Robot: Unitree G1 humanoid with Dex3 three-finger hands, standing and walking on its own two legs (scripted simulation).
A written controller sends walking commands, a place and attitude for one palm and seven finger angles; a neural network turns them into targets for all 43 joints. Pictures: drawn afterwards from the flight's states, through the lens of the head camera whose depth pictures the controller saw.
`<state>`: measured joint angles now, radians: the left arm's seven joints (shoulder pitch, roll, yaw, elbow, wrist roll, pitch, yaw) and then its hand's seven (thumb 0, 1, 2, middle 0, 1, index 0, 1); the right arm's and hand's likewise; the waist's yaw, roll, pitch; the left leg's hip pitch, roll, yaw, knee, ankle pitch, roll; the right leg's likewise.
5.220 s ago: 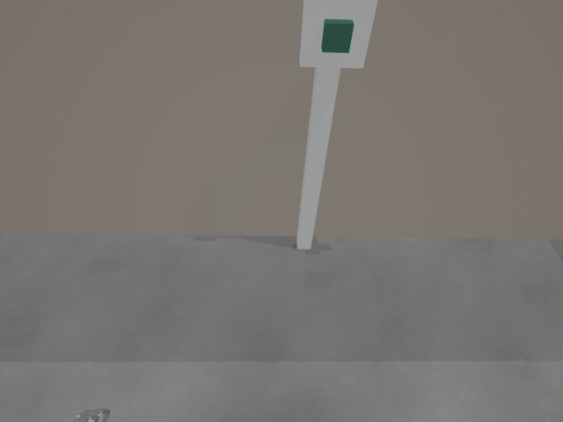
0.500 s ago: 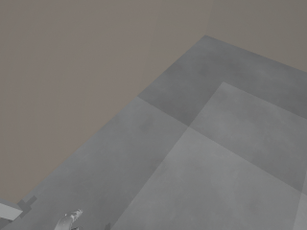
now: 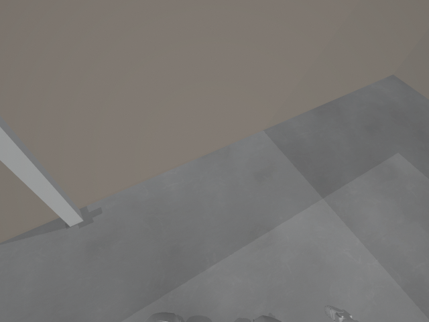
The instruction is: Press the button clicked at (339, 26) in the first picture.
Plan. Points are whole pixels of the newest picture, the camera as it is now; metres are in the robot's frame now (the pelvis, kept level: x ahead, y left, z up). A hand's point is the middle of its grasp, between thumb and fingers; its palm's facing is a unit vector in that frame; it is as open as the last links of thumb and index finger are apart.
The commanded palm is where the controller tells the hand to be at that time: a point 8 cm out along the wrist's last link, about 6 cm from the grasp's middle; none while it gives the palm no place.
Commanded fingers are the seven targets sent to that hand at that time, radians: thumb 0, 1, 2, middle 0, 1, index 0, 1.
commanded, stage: turn to face it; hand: left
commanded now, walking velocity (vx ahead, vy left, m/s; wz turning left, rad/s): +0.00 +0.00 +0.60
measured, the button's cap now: out of the picture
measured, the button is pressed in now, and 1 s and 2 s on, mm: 0 0 0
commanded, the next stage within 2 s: take the last steps up to it in 0.96 s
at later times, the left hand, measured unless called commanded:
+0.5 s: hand out of the picture +0.09 +0.19 -0.12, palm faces +0.28 -0.92 -0.27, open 7.3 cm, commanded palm none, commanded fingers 0.00 0.90 0.90 -0.20 -0.30 -0.20 -0.30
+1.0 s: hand out of the picture -0.11 +0.21 -0.17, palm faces +0.55 -0.80 -0.24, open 7.4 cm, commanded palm none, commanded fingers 0.00 0.90 0.90 -0.20 -0.30 -0.20 -0.30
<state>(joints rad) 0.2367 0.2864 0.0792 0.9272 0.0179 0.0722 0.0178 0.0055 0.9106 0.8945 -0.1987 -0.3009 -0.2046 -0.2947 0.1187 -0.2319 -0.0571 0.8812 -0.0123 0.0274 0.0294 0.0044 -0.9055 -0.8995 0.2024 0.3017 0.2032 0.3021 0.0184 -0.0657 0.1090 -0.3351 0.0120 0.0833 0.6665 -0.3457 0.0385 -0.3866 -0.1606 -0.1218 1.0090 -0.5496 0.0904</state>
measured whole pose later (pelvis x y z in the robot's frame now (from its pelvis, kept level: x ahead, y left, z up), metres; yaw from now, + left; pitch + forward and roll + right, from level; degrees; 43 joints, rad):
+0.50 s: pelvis +0.02 -0.04 +0.01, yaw +18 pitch +0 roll +0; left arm 0.13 0.19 0.03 0.82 0.02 0.02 0.02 0.00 0.91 0.89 -0.20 -0.30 -0.21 -0.29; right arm 0.23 -0.25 -0.10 0.93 -0.02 0.07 0.02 0.01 -0.90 -0.90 0.20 0.30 0.21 0.30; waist -0.05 0.05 0.06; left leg -0.45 -0.07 -0.09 0.98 -0.46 -0.04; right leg -0.26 -0.05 -0.08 0.57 -0.31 -0.01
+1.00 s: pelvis -0.01 +0.01 +0.02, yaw +31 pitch -1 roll -1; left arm 0.26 0.28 0.07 0.99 0.02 0.07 0.02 0.01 0.91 0.89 -0.19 -0.30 -0.20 -0.29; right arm 0.12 -0.19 -0.02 0.92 -0.01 0.02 0.00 0.00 -0.90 -0.90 0.20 0.30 0.20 0.30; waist 0.03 -0.05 0.08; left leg -0.23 0.00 0.05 0.51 -0.28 0.05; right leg -0.43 -0.10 -0.06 1.07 -0.45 0.08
